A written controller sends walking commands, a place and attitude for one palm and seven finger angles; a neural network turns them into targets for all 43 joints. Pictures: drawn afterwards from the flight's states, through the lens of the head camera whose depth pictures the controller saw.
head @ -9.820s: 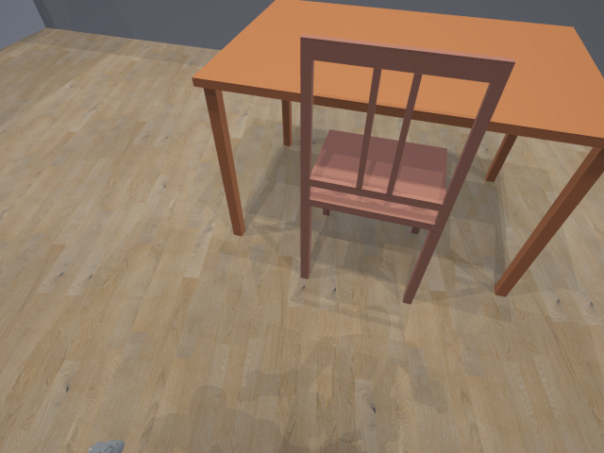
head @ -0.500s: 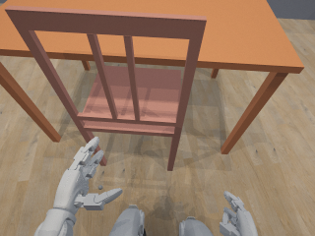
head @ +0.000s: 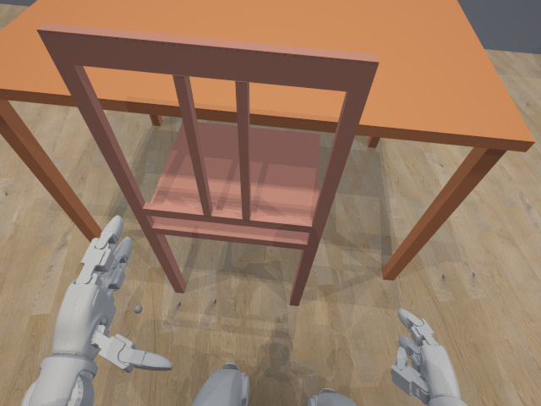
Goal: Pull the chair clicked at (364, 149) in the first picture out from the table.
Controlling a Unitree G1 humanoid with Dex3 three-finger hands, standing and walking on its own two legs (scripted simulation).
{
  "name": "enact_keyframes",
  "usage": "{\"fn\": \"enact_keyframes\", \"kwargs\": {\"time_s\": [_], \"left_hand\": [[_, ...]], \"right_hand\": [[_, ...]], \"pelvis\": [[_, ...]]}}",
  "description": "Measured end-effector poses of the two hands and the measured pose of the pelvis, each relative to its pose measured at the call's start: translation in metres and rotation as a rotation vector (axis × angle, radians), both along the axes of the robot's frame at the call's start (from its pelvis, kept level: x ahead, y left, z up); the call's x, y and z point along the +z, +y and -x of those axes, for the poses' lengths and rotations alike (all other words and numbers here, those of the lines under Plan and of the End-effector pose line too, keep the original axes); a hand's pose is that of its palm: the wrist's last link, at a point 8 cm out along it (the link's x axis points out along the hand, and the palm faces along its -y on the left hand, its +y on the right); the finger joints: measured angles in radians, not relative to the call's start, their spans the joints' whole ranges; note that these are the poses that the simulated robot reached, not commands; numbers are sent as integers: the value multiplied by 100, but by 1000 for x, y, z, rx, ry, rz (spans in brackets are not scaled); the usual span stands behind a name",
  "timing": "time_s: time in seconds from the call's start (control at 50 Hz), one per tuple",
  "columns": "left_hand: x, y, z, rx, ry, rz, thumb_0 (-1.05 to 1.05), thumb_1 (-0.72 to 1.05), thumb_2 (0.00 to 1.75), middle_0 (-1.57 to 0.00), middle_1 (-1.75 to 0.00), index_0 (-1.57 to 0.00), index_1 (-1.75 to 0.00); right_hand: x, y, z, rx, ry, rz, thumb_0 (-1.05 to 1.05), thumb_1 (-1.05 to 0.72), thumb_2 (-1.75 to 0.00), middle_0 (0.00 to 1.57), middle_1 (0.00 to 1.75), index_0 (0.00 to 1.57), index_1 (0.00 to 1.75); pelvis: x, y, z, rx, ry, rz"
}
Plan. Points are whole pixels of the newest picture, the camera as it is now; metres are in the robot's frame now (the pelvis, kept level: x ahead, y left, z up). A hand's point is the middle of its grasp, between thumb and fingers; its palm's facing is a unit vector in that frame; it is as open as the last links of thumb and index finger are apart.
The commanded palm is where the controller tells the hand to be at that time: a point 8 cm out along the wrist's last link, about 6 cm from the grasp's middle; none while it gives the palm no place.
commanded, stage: raise the hand toward the chair's back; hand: left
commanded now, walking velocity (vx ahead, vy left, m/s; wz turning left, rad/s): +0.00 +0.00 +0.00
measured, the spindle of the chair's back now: (197, 158) +0.52 +0.18 +0.02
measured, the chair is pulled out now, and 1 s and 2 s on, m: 0.00 0.00 0.00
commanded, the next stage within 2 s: aim the fingers beside a spindle in 0.76 s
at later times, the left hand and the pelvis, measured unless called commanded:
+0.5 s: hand (141, 295) +0.25 +0.19 +0.05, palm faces -0.06 -1.00 -0.03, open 16.9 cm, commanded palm +0.23 +0.25 +0.05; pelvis +0.01 +0.00 +0.01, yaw -1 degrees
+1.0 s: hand (141, 294) +0.25 +0.19 +0.04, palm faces -0.02 -1.00 -0.05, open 16.9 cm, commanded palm +0.24 +0.25 +0.04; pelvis +0.00 -0.01 +0.00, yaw +0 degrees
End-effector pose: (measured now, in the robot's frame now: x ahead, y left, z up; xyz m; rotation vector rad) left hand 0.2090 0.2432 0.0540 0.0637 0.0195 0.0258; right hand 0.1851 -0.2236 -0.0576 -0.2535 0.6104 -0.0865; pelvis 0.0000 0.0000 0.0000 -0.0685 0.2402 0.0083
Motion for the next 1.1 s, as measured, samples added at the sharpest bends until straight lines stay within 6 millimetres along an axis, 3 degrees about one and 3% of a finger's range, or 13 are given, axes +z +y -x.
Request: {"fn": "enact_keyframes", "kwargs": {"time_s": [0.12, 0.28, 0.38, 0.5, 0.9, 1.1], "left_hand": [[-16, -1, -8, -75, 101, 23, -1, -47, 31, -6, -8, -7, -8], [8, 17, -18, -17, 4, -7, -1, -49, 30, -6, -8, -7, -8], [-2, 16, -27, -52, 58, 9, -1, -49, 30, -5, -8, -6, -8], [-2, 4, -23, -82, 79, 29, -1, -49, 30, -6, -8, -6, -8], [2, 2, -14, -40, 26, 8, -1, -49, 30, -6, -8, -7, -8], [-12, 3, -40, -70, 38, 21, -1, -49, 30, -6, -8, -7, -8]], "right_hand": [[-5, 4, -3, 9, 26, -9, 2, -90, -90, 21, 30, 20, 30], [-7, -6, 9, -16, 74, 7, 2, -90, -90, 21, 30, 20, 30], [-10, -16, 18, -39, 97, 15, 2, -90, -90, 21, 30, 20, 30], [-2, -24, 25, -67, 88, 24, 2, -90, -90, 21, 30, 20, 30], [-5, -23, 18, -35, 53, -1, 2, -90, -90, 21, 30, 20, 30], [-15, -31, 22, -36, 81, 24, 2, -90, -90, 21, 30, 20, 30]], "pelvis": [[1, 0, -4, -2, 4, 0], [6, -1, -9, 0, -1, -1], [6, -1, -8, -3, 3, -3], [10, -3, -9, -12, -4, -9], [7, -11, -3, -4, -10, -13], [0, -14, -2, -5, 15, -9]]}}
